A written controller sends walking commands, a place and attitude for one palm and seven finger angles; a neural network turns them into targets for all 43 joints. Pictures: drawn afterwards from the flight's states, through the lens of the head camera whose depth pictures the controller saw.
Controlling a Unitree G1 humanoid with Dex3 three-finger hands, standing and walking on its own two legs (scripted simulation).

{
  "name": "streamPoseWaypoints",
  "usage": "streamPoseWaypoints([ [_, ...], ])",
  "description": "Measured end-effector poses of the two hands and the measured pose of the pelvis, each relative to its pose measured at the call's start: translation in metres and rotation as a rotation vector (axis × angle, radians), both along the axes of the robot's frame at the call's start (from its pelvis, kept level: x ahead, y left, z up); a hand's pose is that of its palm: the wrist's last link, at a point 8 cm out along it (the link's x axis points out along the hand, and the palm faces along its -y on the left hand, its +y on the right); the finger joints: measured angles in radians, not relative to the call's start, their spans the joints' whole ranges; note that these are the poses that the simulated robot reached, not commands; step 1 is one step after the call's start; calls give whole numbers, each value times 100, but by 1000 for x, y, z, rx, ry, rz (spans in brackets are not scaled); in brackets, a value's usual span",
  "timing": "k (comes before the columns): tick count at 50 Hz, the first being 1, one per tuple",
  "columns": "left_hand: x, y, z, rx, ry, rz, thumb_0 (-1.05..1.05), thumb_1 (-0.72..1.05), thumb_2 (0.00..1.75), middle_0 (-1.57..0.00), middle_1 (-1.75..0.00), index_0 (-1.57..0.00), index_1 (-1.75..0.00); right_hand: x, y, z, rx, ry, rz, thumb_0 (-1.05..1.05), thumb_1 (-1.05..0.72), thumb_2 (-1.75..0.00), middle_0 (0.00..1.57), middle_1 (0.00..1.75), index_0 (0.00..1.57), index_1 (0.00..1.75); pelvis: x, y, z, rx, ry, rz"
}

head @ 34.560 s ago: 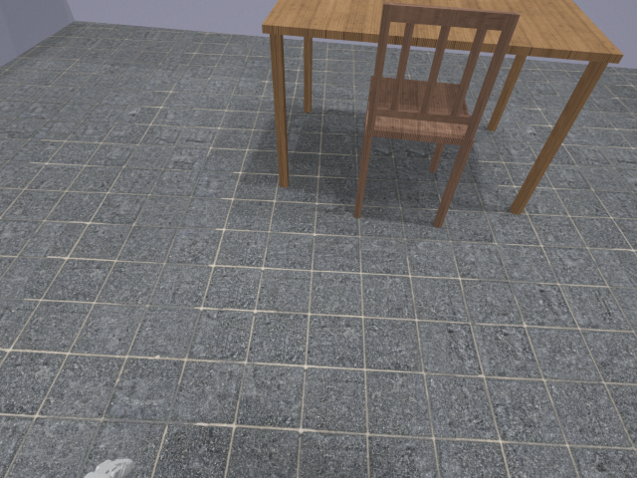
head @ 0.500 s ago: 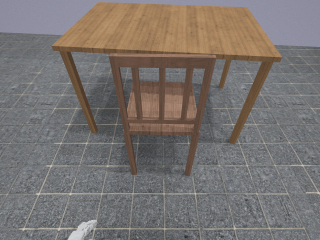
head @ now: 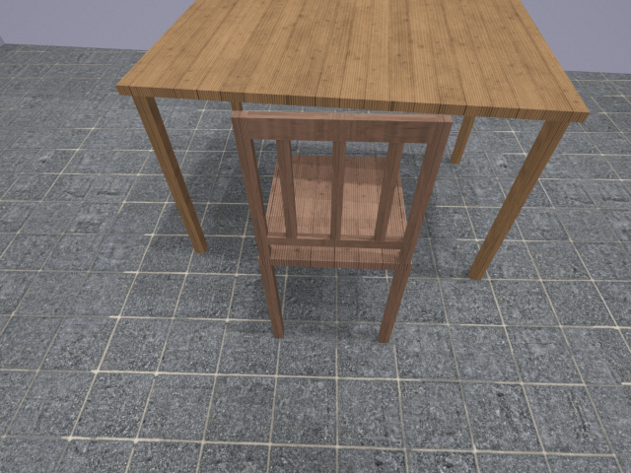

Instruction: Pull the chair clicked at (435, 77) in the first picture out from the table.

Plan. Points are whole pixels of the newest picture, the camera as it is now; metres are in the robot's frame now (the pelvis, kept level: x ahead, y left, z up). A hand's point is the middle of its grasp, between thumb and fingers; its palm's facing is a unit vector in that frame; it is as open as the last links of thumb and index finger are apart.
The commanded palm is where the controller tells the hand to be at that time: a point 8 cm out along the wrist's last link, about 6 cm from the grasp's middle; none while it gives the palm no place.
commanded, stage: let the arm hang, fingers relaxed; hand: left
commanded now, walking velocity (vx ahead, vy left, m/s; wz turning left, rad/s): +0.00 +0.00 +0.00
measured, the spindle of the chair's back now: (337, 194) +0.66 -0.01 -0.09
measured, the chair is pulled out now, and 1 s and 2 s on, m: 0.17 0.17 0.17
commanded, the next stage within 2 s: look to check the result in 0.36 s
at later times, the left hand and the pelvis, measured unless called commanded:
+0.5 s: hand out of the picture +0.04 +0.18 -0.17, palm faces -0.01 -0.98 -0.20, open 7.3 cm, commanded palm none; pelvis +0.02 +0.00 +0.00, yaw -1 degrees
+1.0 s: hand out of the picture +0.04 +0.17 -0.17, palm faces +0.00 -0.98 -0.20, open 7.3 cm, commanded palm none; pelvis +0.03 +0.00 +0.00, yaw -1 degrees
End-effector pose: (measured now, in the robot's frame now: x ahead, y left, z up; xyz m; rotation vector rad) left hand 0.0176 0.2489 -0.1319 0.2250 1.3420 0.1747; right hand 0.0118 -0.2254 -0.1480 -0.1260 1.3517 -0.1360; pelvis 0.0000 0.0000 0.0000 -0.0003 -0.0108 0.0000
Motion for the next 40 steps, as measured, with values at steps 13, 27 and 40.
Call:
streamPoseWaypoints([
  [13, 16, -23, -9, -61, 10, -5, 1, 92, 90, -20, -30, -20, -30, 7, 1, 4, -13, 21, -17, 0, -91, -90, 20, 30, 20, 30, 13, 0, 2, 1, 0, -7],
  [27, 20, -24, -9, -58, 45, 3, 0, 91, 90, -20, -30, -20, -30, -4, 10, 1, 7, 90, -39, 0, -91, -90, 20, 30, 20, 30, 23, 0, 3, 2, 6, -10],
  [40, 23, -26, -9, -58, 47, 10, 0, 92, 90, -20, -30, -20, -30, 5, 9, 1, 2, 80, -40, 0, -91, -90, 20, 30, 20, 30, 29, -1, 3, 2, 3, -11],
])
